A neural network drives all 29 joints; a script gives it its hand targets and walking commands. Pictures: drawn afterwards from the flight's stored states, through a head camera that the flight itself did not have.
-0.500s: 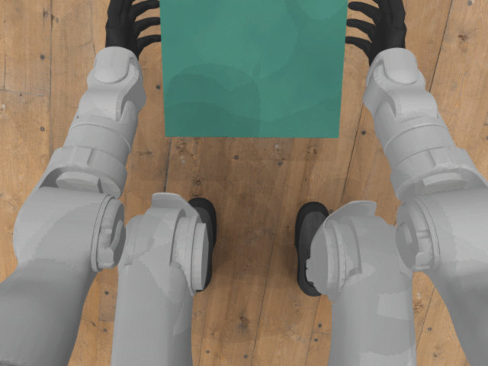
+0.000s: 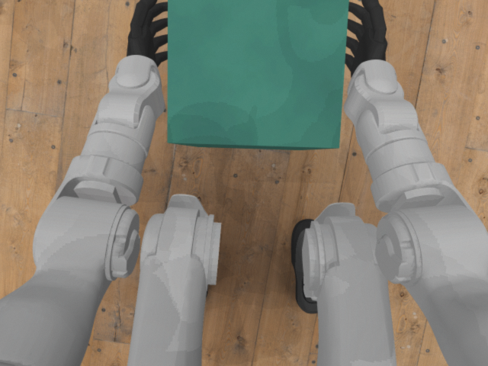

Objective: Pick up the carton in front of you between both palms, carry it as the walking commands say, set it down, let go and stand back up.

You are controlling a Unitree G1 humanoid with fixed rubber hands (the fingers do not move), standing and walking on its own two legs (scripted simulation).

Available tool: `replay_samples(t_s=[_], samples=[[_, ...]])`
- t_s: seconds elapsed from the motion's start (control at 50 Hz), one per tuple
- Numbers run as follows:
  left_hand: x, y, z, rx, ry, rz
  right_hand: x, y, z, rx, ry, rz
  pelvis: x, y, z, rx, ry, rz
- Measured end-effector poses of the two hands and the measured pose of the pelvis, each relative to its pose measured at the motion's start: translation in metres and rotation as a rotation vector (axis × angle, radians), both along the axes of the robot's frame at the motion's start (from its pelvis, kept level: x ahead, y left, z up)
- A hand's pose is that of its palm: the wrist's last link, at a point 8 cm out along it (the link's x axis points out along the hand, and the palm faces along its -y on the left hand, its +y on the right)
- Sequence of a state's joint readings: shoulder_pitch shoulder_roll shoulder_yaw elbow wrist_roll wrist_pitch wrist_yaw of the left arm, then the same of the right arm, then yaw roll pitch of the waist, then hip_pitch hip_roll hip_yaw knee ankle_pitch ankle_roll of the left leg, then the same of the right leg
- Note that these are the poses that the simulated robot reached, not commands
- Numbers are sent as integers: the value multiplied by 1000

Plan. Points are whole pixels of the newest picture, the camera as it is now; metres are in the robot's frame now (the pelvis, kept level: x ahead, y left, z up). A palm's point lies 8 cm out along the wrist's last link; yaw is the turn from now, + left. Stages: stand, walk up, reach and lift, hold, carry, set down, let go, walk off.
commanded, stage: reach and lift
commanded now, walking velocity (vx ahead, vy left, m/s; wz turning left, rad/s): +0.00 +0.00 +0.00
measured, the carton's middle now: (252, 84) +0.50 +0.03 -0.20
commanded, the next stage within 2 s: none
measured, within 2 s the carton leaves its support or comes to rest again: neither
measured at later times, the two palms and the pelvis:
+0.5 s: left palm (42, 12) +0.47 +0.18 +0.07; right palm (485, 17) +0.49 -0.12 +0.07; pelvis +0.01 +0.00 +0.13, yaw +1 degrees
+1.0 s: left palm out of the picture +0.43 +0.17 +0.23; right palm out of the picture +0.45 -0.13 +0.23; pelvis +0.06 +0.00 +0.27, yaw +2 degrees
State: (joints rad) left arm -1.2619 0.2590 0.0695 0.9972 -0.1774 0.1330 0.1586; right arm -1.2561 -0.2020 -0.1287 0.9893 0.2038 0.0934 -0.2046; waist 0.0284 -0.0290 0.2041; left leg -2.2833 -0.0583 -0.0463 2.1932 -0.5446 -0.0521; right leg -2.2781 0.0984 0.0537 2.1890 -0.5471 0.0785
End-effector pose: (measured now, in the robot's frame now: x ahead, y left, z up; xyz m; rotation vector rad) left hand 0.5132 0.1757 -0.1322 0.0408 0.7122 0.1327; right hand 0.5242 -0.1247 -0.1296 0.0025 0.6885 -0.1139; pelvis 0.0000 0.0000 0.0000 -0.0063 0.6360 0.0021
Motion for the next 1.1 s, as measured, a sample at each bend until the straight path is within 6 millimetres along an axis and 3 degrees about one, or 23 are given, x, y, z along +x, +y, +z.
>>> replay_samples(t_s=[0.12,0.3,0.68,1.1], samples=[[-14,2,62,-21,-46,28,-13,2,62,20,-45,-18,-1,0,23,-3,16,9],[-34,2,145,-31,-14,47,-32,3,144,39,-13,-14,-2,-1,80,-4,65,21],[-54,-4,251,-41,-28,57,-51,-2,252,36,-27,-17,24,-2,177,-1,51,23],[-85,-7,395,-44,-22,60,-84,-7,393,35,-22,-18,70,0,300,5,-179,27]])
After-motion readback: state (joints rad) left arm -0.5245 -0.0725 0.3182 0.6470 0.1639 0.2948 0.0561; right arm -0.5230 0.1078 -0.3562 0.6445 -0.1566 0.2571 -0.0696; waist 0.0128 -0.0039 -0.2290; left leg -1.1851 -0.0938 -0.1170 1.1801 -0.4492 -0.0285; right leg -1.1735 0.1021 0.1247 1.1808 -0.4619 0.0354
